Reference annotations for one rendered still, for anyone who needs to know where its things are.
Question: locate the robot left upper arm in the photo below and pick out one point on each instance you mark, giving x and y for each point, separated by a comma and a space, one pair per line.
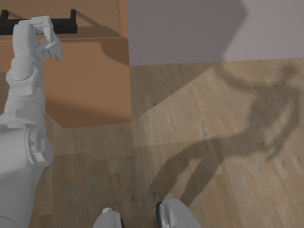
24, 154

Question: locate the left robot shin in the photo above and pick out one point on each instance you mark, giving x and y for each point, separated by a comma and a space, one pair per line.
108, 209

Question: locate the robot left hand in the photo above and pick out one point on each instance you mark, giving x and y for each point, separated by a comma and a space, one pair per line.
25, 41

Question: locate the left robot forearm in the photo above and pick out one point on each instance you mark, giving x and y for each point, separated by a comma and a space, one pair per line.
26, 103

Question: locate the cabinet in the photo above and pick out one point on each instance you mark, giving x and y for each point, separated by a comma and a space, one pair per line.
91, 86

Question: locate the left robot thigh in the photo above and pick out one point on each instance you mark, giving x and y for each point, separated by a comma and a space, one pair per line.
108, 220

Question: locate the handle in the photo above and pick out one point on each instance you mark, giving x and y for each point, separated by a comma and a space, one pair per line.
60, 25

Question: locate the drawer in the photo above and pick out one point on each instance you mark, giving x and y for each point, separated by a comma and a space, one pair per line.
94, 18

